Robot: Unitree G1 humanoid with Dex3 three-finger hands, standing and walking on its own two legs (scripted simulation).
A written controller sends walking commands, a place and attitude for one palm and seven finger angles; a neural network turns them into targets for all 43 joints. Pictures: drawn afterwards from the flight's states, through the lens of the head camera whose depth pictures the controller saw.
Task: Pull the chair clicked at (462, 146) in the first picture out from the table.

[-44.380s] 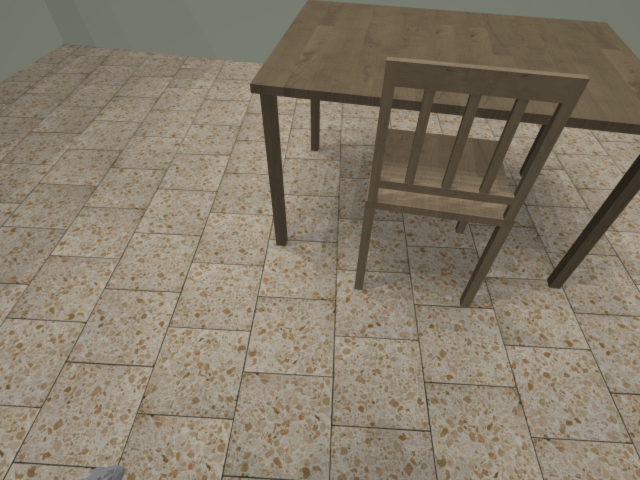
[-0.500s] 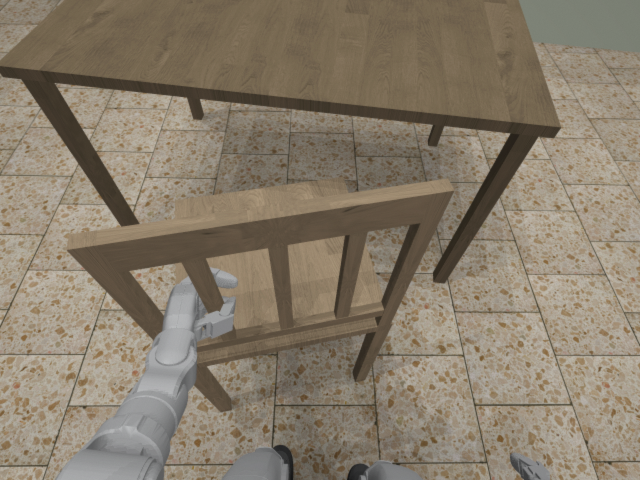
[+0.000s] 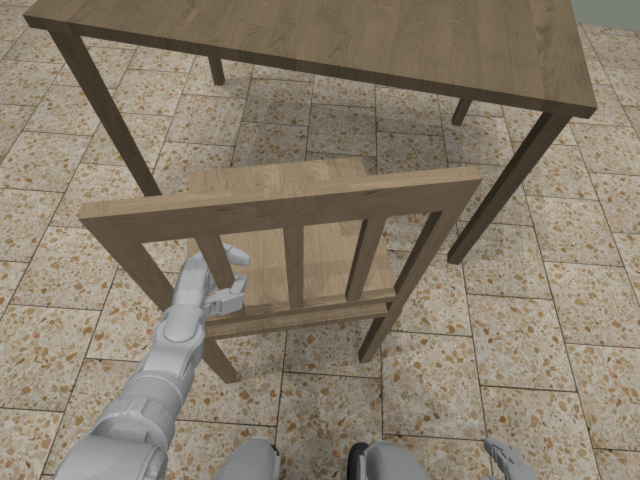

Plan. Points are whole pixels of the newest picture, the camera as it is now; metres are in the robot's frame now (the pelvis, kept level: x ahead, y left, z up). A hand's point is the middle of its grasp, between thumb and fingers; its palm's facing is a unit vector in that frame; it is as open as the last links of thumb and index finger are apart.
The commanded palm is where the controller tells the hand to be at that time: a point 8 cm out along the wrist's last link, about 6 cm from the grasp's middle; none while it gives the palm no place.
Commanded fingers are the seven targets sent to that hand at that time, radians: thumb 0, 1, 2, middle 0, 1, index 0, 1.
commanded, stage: step backward, pulling the chair out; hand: left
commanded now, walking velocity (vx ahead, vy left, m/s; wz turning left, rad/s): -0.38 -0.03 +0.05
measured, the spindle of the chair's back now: (294, 271) +0.39 +0.05 -0.07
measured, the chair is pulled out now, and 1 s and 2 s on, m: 0.33 0.51 0.63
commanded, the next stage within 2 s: stop walking, hand still on the chair in 1.04 s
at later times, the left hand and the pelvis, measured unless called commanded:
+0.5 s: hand (223, 348) +0.27 +0.14 -0.06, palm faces +0.01 -0.98 -0.18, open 5.5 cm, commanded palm +0.26 +0.19 -0.06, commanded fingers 0.00 0.90 0.90 -0.50 -1.45 -0.50 -1.45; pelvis -0.07 -0.01 +0.00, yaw +2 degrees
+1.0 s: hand (202, 437) +0.17 +0.15 -0.06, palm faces +0.05 -0.98 -0.18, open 5.5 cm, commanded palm +0.15 +0.20 -0.06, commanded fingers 0.00 0.90 0.90 -0.50 -1.45 -0.50 -1.45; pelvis -0.18 -0.02 +0.00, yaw +1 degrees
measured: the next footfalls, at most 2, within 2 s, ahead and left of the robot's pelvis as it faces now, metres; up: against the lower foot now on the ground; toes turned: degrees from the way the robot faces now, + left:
left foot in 0.28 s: -0.09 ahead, +0.13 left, +0.00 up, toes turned +1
right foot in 0.44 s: +0.02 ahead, -0.14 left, +0.00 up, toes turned +0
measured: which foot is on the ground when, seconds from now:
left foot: down 0.00-0.10, up 0.12-0.26, down 0.28-1.00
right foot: down 0.00-0.32, up 0.34-0.42, down 0.44-0.74, up 0.76-0.90, down 0.92-1.00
